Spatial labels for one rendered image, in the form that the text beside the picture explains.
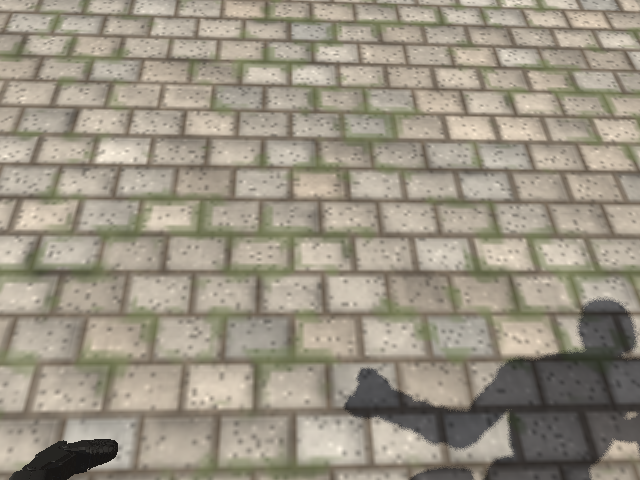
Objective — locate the left robot hand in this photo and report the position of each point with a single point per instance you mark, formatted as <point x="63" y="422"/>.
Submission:
<point x="60" y="461"/>

